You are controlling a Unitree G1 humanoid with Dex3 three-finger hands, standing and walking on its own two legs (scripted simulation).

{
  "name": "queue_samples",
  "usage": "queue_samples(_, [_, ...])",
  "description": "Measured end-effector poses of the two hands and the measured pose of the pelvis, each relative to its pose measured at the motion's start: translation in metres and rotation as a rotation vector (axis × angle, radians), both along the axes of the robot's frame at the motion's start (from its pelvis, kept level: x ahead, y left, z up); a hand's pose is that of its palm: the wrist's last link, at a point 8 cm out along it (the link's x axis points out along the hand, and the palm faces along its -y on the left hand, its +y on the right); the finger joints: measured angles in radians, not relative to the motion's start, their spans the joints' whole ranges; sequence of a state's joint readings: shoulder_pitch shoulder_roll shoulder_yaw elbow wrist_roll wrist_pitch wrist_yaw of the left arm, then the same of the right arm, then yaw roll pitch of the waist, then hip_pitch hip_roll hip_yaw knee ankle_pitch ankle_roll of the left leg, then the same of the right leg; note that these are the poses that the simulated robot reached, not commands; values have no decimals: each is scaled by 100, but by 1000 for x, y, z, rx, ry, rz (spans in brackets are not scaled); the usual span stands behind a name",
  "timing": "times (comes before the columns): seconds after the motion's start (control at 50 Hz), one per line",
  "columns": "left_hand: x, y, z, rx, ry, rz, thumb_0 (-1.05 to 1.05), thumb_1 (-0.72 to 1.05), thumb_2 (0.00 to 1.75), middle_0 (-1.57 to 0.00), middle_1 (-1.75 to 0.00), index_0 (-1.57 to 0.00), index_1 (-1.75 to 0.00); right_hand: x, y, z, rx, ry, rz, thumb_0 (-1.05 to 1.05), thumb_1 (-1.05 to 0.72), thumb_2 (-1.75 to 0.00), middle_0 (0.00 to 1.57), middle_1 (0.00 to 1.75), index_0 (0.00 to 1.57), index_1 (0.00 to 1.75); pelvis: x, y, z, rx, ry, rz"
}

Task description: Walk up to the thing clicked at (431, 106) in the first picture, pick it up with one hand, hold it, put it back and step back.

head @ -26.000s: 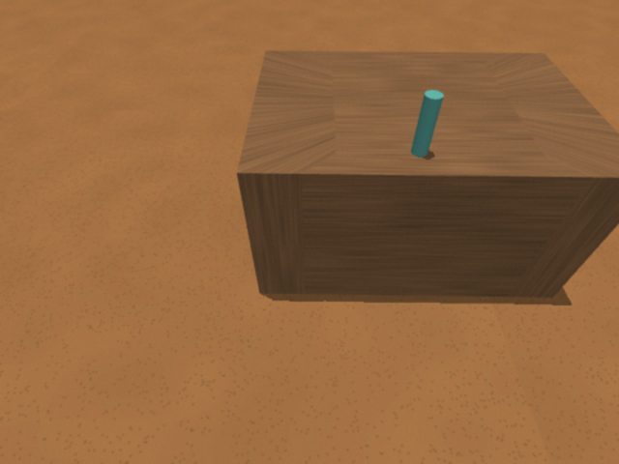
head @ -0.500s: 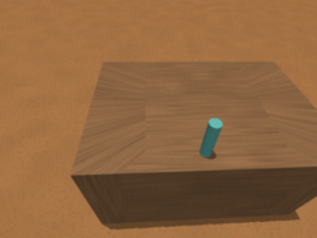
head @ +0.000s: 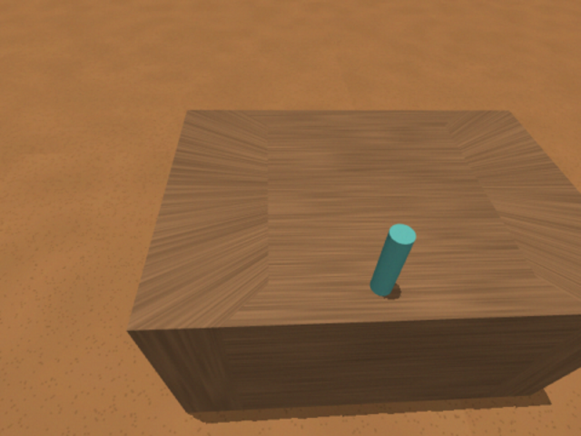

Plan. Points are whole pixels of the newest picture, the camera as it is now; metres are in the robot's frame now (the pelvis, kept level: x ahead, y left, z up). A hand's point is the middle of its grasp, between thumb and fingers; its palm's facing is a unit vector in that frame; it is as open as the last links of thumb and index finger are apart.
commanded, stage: stand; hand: right
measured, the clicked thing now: (390, 262) +0.46 -0.19 -0.09
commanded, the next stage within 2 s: none
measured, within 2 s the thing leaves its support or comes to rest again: neither
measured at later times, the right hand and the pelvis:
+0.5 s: hand out of the picture +0.08 -0.25 -0.15, palm faces -0.01 +0.93 -0.36, open 7.6 cm; pelvis +0.01 +0.00 +0.00, yaw +0 degrees
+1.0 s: hand out of the picture +0.07 -0.25 -0.15, palm faces -0.02 +0.94 -0.35, open 7.4 cm; pelvis +0.00 +0.00 +0.00, yaw +1 degrees
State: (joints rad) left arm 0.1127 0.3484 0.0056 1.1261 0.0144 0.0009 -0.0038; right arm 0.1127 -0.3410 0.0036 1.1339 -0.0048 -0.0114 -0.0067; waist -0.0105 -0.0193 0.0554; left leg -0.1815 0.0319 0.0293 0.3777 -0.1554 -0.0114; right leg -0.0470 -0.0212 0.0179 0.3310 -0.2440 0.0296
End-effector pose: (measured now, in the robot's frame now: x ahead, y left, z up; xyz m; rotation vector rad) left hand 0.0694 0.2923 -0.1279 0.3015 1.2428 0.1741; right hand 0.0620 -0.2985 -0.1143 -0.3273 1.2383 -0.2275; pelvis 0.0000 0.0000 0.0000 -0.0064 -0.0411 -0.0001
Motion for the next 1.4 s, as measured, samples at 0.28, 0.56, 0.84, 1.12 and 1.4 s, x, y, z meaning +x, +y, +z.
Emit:
queue_samples(0.28, [3, 3, 2, 9, 13, 9, 1, 90, 89, -20, -30, -20, -30, 15, 4, -1, 10, -6, 8, 0, -46, -79, 20, 28, 20, 29, 8, 1, 1, 2, 3, 2])
queue_samples(0.56, [-1, 3, 2, 7, -1, 13, 1, 90, 89, -20, -30, -20, -30, 12, 3, 0, 10, -10, 4, 1, -87, -89, 20, 30, 21, 30, 5, 1, 1, 1, -3, 9])
queue_samples(0.84, [-11, 5, 1, 8, 24, 19, 1, 90, 89, -20, -30, -20, -30, 1, 3, -2, 12, 24, -3, 1, -90, -90, 20, 30, 21, 30, 4, 2, 1, 1, 1, 15])
queue_samples(1.12, [-10, 6, 4, 14, 8, 25, 1, 90, 89, -20, -30, -20, -30, 10, 6, -3, 20, 2, 12, 1, -90, -90, 20, 30, 21, 30, 4, 2, 1, 3, -4, 20])
queue_samples(1.4, [-13, 5, 3, 12, 18, 27, 1, 90, 89, -20, -30, -20, -30, 12, 3, -2, 19, 6, 13, 1, -90, -90, 20, 30, 21, 30, 6, 1, 1, 3, 1, 23])
